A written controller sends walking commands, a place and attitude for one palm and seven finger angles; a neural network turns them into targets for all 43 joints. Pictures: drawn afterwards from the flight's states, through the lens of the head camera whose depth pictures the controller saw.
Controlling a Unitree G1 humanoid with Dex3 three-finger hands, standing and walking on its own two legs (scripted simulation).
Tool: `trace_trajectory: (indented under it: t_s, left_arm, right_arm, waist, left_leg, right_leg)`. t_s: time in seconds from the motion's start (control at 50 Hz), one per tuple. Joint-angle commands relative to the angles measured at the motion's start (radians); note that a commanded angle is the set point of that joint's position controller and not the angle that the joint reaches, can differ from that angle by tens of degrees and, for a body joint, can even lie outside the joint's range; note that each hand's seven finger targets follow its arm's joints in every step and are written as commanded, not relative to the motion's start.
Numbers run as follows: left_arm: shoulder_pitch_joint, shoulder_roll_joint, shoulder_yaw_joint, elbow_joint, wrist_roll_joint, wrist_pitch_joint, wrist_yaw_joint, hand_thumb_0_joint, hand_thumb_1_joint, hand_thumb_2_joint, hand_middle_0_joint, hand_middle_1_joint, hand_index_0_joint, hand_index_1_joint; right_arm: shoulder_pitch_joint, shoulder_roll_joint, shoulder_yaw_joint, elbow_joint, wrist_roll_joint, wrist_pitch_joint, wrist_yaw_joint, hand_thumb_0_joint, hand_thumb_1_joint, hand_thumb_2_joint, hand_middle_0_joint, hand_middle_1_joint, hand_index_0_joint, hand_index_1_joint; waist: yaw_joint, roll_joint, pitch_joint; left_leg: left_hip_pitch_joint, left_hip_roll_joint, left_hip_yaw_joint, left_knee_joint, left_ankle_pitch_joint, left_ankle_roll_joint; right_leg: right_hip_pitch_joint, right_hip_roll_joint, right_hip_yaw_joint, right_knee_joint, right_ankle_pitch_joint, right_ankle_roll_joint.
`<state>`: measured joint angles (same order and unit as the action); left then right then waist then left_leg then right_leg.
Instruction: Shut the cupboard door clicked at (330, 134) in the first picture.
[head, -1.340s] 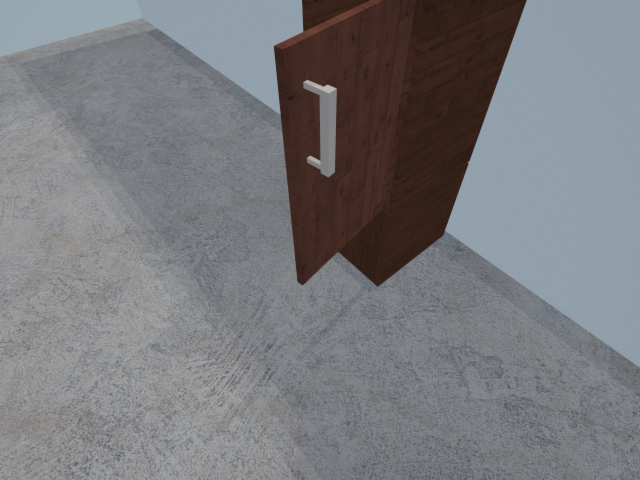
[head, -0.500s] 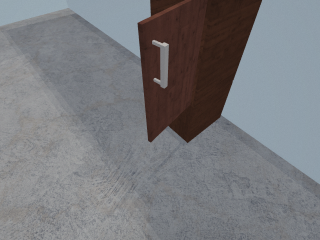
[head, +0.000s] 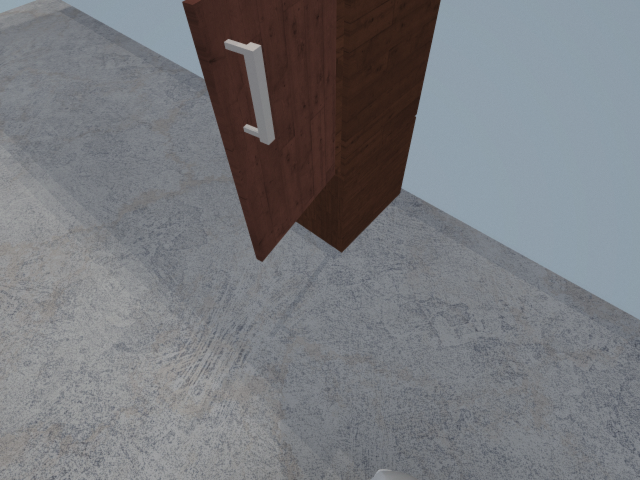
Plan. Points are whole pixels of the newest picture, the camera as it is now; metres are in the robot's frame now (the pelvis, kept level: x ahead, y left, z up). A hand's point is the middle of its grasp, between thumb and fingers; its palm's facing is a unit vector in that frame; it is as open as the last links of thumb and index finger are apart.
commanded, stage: walk around to get in front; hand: left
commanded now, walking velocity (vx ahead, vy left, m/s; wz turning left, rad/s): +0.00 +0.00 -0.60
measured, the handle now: (251, 95) +0.63 +0.15 +0.11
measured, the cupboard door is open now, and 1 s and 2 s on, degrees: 99 99 99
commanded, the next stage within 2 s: none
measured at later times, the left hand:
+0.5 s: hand out of the picture +0.09 +0.17 -0.15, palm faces -0.16 -0.95 -0.26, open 7.4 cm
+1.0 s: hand (267, 399) +0.24 +0.11 -0.16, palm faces -0.55 -0.78 -0.28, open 7.4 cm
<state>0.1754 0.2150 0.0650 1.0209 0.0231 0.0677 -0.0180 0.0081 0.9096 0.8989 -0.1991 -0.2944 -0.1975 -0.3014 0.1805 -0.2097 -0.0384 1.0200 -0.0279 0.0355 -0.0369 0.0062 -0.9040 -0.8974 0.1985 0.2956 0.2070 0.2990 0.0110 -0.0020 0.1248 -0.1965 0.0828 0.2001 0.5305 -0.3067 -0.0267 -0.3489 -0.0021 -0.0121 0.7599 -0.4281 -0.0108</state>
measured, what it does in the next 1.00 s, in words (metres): steps on the spot, turning right: left foot, then right foot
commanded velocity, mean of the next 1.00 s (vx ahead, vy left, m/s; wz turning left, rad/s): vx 0.00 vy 0.00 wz -0.60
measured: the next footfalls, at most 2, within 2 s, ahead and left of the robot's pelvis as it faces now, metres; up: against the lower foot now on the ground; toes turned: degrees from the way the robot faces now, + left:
left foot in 0.62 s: +0.08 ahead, +0.13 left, +0.00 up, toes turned -22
right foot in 0.94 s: +0.00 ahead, -0.14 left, +0.00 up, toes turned -36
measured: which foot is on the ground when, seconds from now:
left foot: down 0.00-0.06, up 0.08-0.60, down 0.62-0.94, up 0.96-1.00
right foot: down 0.00-0.60, up 0.62-0.92, down 0.94-1.00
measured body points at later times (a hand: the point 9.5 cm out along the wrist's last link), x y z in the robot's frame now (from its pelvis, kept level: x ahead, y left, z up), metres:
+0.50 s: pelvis +0.01 -0.02 +0.01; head +0.08 -0.04 +0.46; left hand +0.10 +0.22 -0.13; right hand +0.09 -0.29 -0.13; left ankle +0.02 +0.15 -0.68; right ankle +0.00 -0.09 -0.73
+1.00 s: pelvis +0.03 -0.01 -0.01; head +0.08 -0.07 +0.43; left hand +0.27 +0.15 -0.14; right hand -0.09 -0.27 -0.16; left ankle +0.04 +0.14 -0.69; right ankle -0.04 -0.12 -0.73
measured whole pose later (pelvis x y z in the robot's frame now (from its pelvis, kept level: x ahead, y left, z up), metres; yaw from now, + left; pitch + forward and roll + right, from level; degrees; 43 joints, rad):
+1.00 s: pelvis +0.03 -0.01 -0.01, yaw -35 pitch +1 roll -1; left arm 0.12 0.26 0.08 0.89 0.02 0.02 -0.02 0.01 0.91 0.90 -0.20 -0.29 -0.19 -0.30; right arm 0.20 -0.28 -0.05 0.91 -0.01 0.06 -0.03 0.01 -0.90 -0.90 0.20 0.30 0.21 0.30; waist -0.01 0.04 0.14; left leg -0.35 0.12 0.06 0.97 -0.55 -0.06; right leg -0.34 0.00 -0.03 0.64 -0.32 -0.01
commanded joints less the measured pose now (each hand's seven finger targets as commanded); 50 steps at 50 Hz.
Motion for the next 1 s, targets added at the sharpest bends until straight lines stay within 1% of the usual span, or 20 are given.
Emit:
trace_trajectory:
  t_s: [0.0, 0.02, 0.04, 0.06, 0.1, 0.18, 0.44, 0.52, 0.54, 0.56, 0.58, 0.6, 0.62, 0.68, 0.8, 0.88, 0.9, 0.92, 0.94, 0.98]
  left_arm:
    - [0.108, 0.101, 0.041, -0.072, 0.002, -0.034, -0.001, 0.000, 0.900, 0.900, -0.200, -0.300, -0.200, -0.300]
    - [0.169, 0.168, 0.057, -0.058, 0.010, -0.047, 0.007, 0.000, 0.900, 0.900, -0.200, -0.300, -0.200, -0.300]
    - [0.192, 0.282, 0.078, -0.058, 0.017, -0.056, 0.025, 0.000, 0.900, 0.900, -0.200, -0.300, -0.200, -0.300]
    - [0.199, 0.263, 0.072, -0.056, -0.001, -0.052, 0.037, 0.000, 0.900, 0.900, -0.200, -0.300, -0.200, -0.300]
    - [0.070, 0.193, 0.061, -0.105, 0.000, -0.046, 0.042, 0.000, 0.900, 0.900, -0.200, -0.300, -0.200, -0.300]
    - [0.093, 0.156, 0.055, -0.112, -0.006, -0.065, 0.050, 0.000, 0.900, 0.900, -0.200, -0.300, -0.200, -0.300]
    - [0.135, 0.181, 0.069, -0.118, 0.010, -0.055, 0.045, 0.000, 0.900, 0.900, -0.200, -0.300, -0.200, -0.300]
    - [0.059, 0.191, 0.071, -0.146, 0.001, -0.048, 0.041, 0.000, 0.900, 0.900, -0.200, -0.300, -0.200, -0.300]
    - [0.035, 0.177, 0.066, -0.153, -0.002, -0.046, 0.041, 0.000, 0.900, 0.900, -0.200, -0.300, -0.200, -0.300]
    - [0.030, 0.136, 0.056, -0.169, -0.011, -0.045, 0.037, 0.000, 0.900, 0.900, -0.200, -0.300, -0.200, -0.300]
    - [0.035, 0.092, 0.046, -0.189, -0.020, -0.048, 0.020, 0.000, 0.900, 0.900, -0.200, -0.300, -0.200, -0.300]
    - [-0.018, 0.136, 0.050, -0.198, -0.003, -0.047, 0.016, 0.000, 0.900, 0.900, -0.200, -0.300, -0.200, -0.300]
    - [0.000, 0.139, 0.059, -0.208, 0.000, -0.046, 0.007, 0.000, 0.900, 0.900, -0.200, -0.300, -0.200, -0.300]
    - [0.004, 0.118, 0.058, -0.182, 0.003, -0.032, -0.013, 0.000, 0.900, 0.900, -0.200, -0.300, -0.200, -0.300]
    - [-0.070, 0.086, 0.027, -0.214, -0.004, -0.040, -0.029, 0.000, 0.900, 0.900, -0.200, -0.300, -0.200, -0.300]
    - [0.034, 0.121, 0.037, -0.180, -0.004, -0.049, -0.025, 0.000, 0.900, 0.900, -0.200, -0.300, -0.200, -0.300]
    - [0.121, 0.207, 0.054, -0.154, 0.004, -0.061, -0.013, 0.000, 0.900, 0.900, -0.200, -0.300, -0.200, -0.300]
    - [0.204, 0.327, 0.082, -0.132, 0.007, -0.069, 0.008, 0.000, 0.900, 0.900, -0.200, -0.300, -0.200, -0.300]
    - [0.232, 0.324, 0.080, -0.119, -0.010, -0.067, 0.026, 0.000, 0.900, 0.900, -0.200, -0.300, -0.200, -0.300]
    - [0.087, 0.251, 0.067, -0.160, 0.000, -0.050, 0.040, 0.000, 0.900, 0.900, -0.200, -0.300, -0.200, -0.300]
  right_arm:
    - [-0.050, -0.200, -0.052, -0.089, -0.004, -0.020, -0.011, 0.000, -0.900, -0.900, 0.200, 0.300, 0.200, 0.300]
    - [-0.065, -0.163, -0.053, -0.108, 0.009, -0.011, -0.008, 0.000, -0.900, -0.900, 0.200, 0.300, 0.200, 0.300]
    - [-0.073, -0.093, -0.040, -0.155, 0.018, -0.006, 0.000, 0.000, -0.900, -0.900, 0.200, 0.300, 0.200, 0.300]
    - [-0.067, -0.125, -0.048, -0.139, 0.017, 0.009, 0.000, 0.000, -0.900, -0.900, 0.200, 0.300, 0.200, 0.300]
    - [-0.076, -0.116, -0.055, -0.121, 0.016, 0.013, 0.009, 0.000, -0.900, -0.900, 0.200, 0.300, 0.200, 0.300]
    - [-0.059, -0.088, -0.047, -0.113, 0.014, 0.007, 0.009, 0.000, -0.900, -0.900, 0.200, 0.300, 0.200, 0.300]
    - [-0.150, -0.081, -0.039, -0.187, 0.028, -0.010, -0.003, 0.000, -0.900, -0.900, 0.200, 0.300, 0.200, 0.300]
    - [-0.049, -0.087, -0.038, -0.176, 0.035, -0.023, -0.009, 0.000, -0.900, -0.900, 0.200, 0.300, 0.200, 0.300]
    - [-0.005, -0.100, -0.041, -0.162, 0.035, -0.030, -0.013, 0.000, -0.900, -0.900, 0.200, 0.300, 0.200, 0.300]
    - [0.035, -0.159, -0.048, -0.156, 0.027, -0.042, -0.020, 0.000, -0.900, -0.900, 0.200, 0.300, 0.200, 0.300]
    - [0.039, -0.250, -0.064, -0.174, 0.010, -0.048, -0.022, 0.000, -0.900, -0.900, 0.200, 0.300, 0.200, 0.300]
    - [0.042, -0.252, -0.058, -0.179, 0.002, -0.038, -0.026, 0.000, -0.900, -0.900, 0.200, 0.300, 0.200, 0.300]
    - [-0.007, -0.221, -0.048, -0.206, -0.006, -0.035, -0.031, 0.000, -0.900, -0.900, 0.200, 0.300, 0.200, 0.300]
    - [-0.052, -0.165, -0.028, -0.217, -0.009, -0.041, -0.021, 0.000, -0.900, -0.900, 0.200, 0.300, 0.200, 0.300]
    - [0.072, -0.216, -0.052, -0.180, -0.007, -0.035, -0.010, 0.000, -0.900, -0.900, 0.200, 0.300, 0.200, 0.300]
    - [0.043, -0.231, -0.060, -0.191, 0.003, -0.026, 0.002, 0.000, -0.900, -0.900, 0.200, 0.300, 0.200, 0.300]
    - [0.039, -0.193, -0.055, -0.207, 0.017, -0.026, 0.009, 0.000, -0.900, -0.900, 0.200, 0.300, 0.200, 0.300]
    - [-0.029, -0.107, -0.032, -0.266, 0.026, -0.026, 0.012, 0.000, -0.900, -0.900, 0.200, 0.300, 0.200, 0.300]
    - [-0.037, -0.145, -0.031, -0.272, 0.023, -0.012, -0.001, 0.000, -0.900, -0.900, 0.200, 0.300, 0.200, 0.300]
    - [-0.044, -0.126, -0.032, -0.240, 0.024, -0.009, 0.002, 0.000, -0.900, -0.900, 0.200, 0.300, 0.200, 0.300]
  waist:
    - [0.058, 0.118, -0.123]
    - [0.088, -0.113, -0.127]
    - [0.090, -0.428, -0.119]
    - [0.087, -0.296, -0.119]
    - [0.028, -0.194, -0.066]
    - [0.016, -0.056, -0.183]
    - [0.045, -0.125, -0.191]
    - [-0.012, -0.128, -0.220]
    - [-0.035, -0.119, -0.240]
    - [-0.055, 0.021, -0.248]
    - [-0.047, 0.306, -0.232]
    - [-0.059, 0.222, -0.167]
    - [-0.017, 0.130, -0.138]
    - [0.018, 0.213, -0.102]
    - [-0.043, 0.224, -0.174]
    - [0.023, 0.176, -0.192]
    - [0.063, -0.012, -0.264]
    - [0.107, -0.337, -0.283]
    - [0.115, -0.282, -0.303]
    - [0.052, -0.241, -0.197]
  left_leg:
    - [-0.036, 0.240, -0.113, -0.002, 0.321, 0.097]
    - [-0.142, 0.112, -0.041, 0.229, 0.100, 0.022]
    - [-0.360, -0.054, -0.050, 0.511, -0.322, -0.032]
    - [-0.347, -0.035, -0.207, 0.619, -0.313, -0.017]
    - [-0.380, -0.005, -0.233, 0.685, -0.162, -0.017]
    - [-0.370, -0.017, -0.238, 0.627, -0.055, -0.038]
    - [-0.269, -0.073, -0.248, 0.306, -0.145, -0.032]
    - [-0.069, -0.091, -0.247, 0.042, -0.027, -0.012]
    - [0.083, -0.067, -0.243, -0.090, 0.058, -0.009]
    - [0.230, 0.072, -0.373, -0.214, 0.062, 0.034]
    - [0.294, 0.346, -0.642, -0.281, 0.201, 0.143]
    - [0.173, 0.431, -0.651, -0.261, 0.342, 0.226]
    - [0.068, 0.400, -0.555, -0.250, 0.392, 0.245]
    - [0.031, 0.242, -0.320, -0.188, 0.528, 0.175]
    - [0.146, 0.212, -0.154, -0.074, 0.675, 0.116]
    - [0.017, 0.194, -0.102, 0.101, 0.560, 0.053]
    - [-0.152, 0.134, -0.039, 0.301, 0.359, -0.003]
    - [-0.405, -0.033, -0.034, 0.600, -0.333, -0.051]
    - [-0.409, 0.002, -0.211, 0.675, -0.369, -0.040]
    - [-0.431, 0.036, -0.214, 0.678, -0.263, -0.043]
  right_leg:
    - [0.131, -0.031, -0.018, -0.141, 0.114, -0.002]
    - [0.211, -0.126, 0.159, -0.363, 0.357, -0.031]
    - [0.244, -0.361, 0.543, -0.484, 0.607, -0.126]
    - [0.213, -0.357, 0.517, -0.480, 0.555, -0.168]
    - [0.116, -0.263, 0.464, -0.494, 0.246, -0.179]
    - [0.264, -0.201, 0.382, -0.419, 0.523, -0.134]
    - [0.263, -0.172, 0.513, -0.377, 0.655, -0.193]
    - [0.157, -0.121, 0.503, -0.325, 0.620, -0.138]
    - [0.061, -0.085, 0.471, -0.285, 0.553, -0.093]
    - [-0.100, 0.010, 0.380, -0.195, 0.337, -0.044]
    - [-0.275, 0.125, 0.179, 0.032, -0.133, 0.023]
    - [-0.274, 0.068, 0.111, 0.234, -0.201, 0.049]
    - [-0.238, 0.033, 0.092, 0.348, -0.149, 0.063]
    - [-0.249, -0.002, 0.062, 0.432, -0.043, 0.077]
    - [-0.089, 0.015, -0.086, 0.035, 0.012, 0.052]
    - [0.188, 0.024, -0.103, -0.252, 0.253, 0.011]
    - [0.420, -0.124, 0.073, -0.313, 0.548, -0.045]
    - [0.508, -0.400, 0.469, -0.347, 0.998, -0.182]
    - [0.475, -0.425, 0.447, -0.334, 1.024, -0.246]
    - [0.330, -0.301, 0.371, -0.351, 0.696, -0.228]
